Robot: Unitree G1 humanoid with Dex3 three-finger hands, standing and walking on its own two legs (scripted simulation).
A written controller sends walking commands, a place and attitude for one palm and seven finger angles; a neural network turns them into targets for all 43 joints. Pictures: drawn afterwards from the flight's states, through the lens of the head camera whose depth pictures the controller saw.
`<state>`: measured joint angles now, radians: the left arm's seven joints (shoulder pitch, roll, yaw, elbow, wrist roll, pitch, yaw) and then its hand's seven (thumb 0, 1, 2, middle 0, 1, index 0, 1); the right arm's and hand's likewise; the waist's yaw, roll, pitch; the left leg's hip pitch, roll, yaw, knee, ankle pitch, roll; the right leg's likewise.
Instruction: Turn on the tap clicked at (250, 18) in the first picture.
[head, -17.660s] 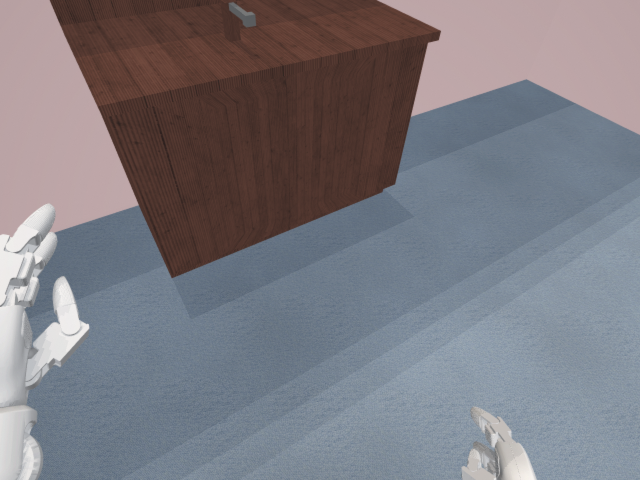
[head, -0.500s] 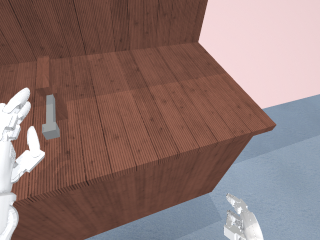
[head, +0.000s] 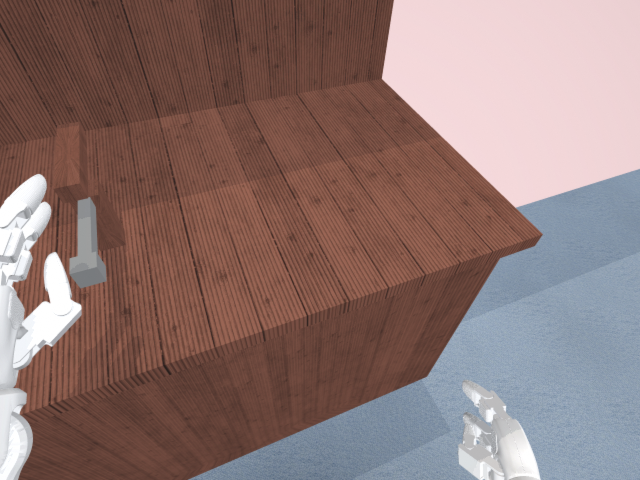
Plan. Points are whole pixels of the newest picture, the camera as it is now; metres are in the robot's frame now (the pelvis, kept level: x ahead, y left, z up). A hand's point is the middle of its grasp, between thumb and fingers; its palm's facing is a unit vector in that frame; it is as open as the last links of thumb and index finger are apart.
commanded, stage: come to a stop and stand still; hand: left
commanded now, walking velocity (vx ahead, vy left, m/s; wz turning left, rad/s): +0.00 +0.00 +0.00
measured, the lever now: (88, 269) +0.31 +0.30 +0.11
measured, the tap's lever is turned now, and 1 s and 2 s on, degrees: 0 0 0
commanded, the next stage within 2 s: look again from close up in 0.32 s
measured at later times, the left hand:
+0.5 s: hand (68, 324) +0.21 +0.25 +0.16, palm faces +0.40 -0.85 -0.35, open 7.5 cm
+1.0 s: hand (67, 312) +0.22 +0.25 +0.16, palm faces +0.41 -0.84 -0.36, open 7.5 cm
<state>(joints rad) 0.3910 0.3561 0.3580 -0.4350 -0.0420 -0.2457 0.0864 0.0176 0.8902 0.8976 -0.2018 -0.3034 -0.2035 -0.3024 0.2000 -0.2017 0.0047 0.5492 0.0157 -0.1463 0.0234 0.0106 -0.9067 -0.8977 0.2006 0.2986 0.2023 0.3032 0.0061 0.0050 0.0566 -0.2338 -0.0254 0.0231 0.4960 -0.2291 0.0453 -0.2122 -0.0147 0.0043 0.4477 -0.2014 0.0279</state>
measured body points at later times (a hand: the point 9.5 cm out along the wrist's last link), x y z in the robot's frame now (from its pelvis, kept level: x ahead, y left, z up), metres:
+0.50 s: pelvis +0.00 +0.00 +0.00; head +0.01 +0.02 +0.45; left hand +0.19 +0.29 +0.18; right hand +0.18 -0.22 -0.06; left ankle +0.02 +0.09 -0.74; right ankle +0.03 -0.14 -0.74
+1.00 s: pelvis +0.01 -0.01 +0.00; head +0.04 +0.02 +0.45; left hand +0.20 +0.29 +0.18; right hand +0.21 -0.21 -0.06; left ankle +0.02 +0.09 -0.74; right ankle +0.03 -0.14 -0.74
